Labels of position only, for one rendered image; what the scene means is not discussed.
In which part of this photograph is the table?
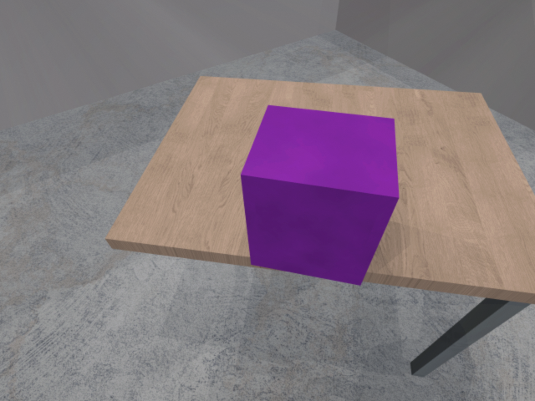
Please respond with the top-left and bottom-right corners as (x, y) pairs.
(105, 76), (535, 377)

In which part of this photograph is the carton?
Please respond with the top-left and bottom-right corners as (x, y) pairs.
(241, 105), (399, 286)

